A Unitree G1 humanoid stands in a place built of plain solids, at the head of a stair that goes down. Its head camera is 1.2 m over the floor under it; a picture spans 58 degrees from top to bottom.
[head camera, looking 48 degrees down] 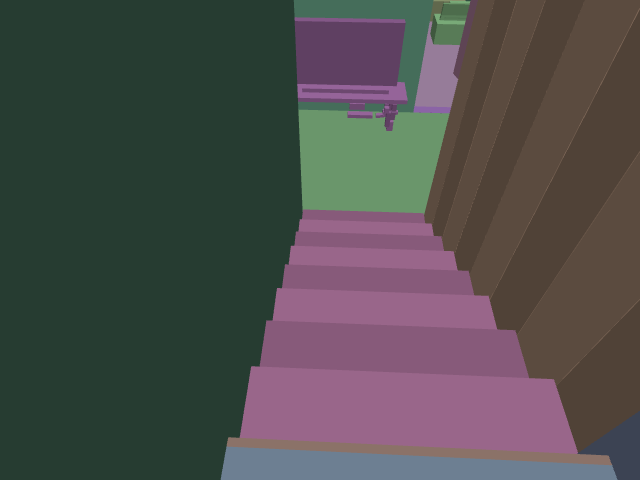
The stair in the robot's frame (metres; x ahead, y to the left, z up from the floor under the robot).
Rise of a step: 0.16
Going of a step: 0.28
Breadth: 1.00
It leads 3 degrees to the right of straight ahead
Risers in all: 9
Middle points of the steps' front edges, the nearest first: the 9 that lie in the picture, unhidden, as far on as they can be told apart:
0.36 -0.26 0.00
0.64 -0.27 -0.16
0.91 -0.28 -0.33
1.19 -0.29 -0.49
1.47 -0.31 -0.65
1.75 -0.32 -0.82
2.03 -0.33 -0.98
2.31 -0.34 -1.15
2.58 -0.36 -1.31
